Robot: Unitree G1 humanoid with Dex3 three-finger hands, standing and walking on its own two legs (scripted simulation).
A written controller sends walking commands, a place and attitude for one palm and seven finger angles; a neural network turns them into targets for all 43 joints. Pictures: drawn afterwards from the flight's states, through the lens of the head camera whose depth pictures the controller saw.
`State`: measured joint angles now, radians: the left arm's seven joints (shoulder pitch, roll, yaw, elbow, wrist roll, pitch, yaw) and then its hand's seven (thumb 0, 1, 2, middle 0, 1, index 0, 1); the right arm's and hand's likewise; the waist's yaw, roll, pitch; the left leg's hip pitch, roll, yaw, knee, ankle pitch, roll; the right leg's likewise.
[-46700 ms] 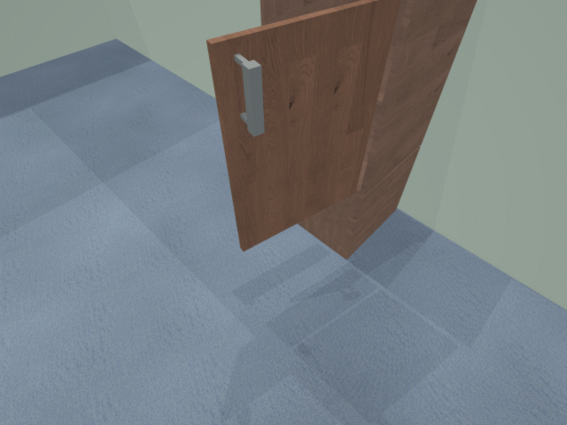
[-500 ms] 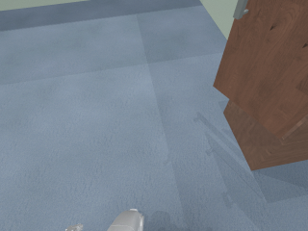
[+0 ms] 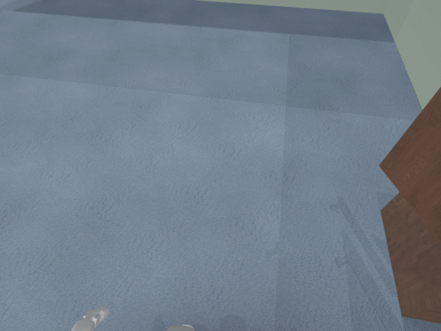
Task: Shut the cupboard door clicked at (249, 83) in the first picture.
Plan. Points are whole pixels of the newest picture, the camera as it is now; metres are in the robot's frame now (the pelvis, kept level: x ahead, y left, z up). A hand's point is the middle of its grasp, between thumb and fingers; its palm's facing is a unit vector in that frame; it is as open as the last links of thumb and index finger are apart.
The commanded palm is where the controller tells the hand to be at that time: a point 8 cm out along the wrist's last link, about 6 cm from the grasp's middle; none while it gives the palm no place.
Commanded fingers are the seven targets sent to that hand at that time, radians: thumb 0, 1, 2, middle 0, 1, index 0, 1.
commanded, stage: walk to a spot facing it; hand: left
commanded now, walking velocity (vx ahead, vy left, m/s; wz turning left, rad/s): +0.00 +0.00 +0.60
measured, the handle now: out of the picture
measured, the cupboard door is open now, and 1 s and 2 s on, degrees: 26 26 26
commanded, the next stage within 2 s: turn to face it in 1.12 s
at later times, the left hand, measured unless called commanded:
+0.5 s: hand out of the picture +0.00 +0.24 -0.18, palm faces +0.34 -0.92 -0.21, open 7.4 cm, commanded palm none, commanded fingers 0.00 0.90 0.90 -0.20 -0.30 -0.20 -0.30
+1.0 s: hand (115, 277) +0.23 +0.25 -0.14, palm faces +0.48 -0.85 -0.22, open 7.4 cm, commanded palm none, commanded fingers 0.00 0.90 0.90 -0.20 -0.30 -0.20 -0.30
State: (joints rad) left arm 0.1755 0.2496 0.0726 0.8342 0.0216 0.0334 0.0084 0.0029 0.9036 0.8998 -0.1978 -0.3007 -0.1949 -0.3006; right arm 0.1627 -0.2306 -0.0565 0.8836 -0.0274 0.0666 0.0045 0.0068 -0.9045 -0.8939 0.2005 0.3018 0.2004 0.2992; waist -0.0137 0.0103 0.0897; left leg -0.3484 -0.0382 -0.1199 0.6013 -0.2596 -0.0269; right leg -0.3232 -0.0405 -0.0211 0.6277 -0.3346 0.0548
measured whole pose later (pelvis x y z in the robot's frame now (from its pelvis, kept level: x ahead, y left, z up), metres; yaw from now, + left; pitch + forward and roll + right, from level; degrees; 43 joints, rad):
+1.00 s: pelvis +0.23 +0.04 +0.01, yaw +31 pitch +0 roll +2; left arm 0.17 0.14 0.05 0.90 0.03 -0.04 0.00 0.00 0.90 0.90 -0.20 -0.30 -0.20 -0.30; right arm 0.31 -0.21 -0.06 1.04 -0.02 0.01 0.01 0.01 -0.91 -0.89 0.20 0.30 0.20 0.30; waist -0.05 0.03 0.10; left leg -0.43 0.01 -0.01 1.23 -0.37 0.02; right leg -0.29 -0.07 -0.17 0.52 -0.23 -0.04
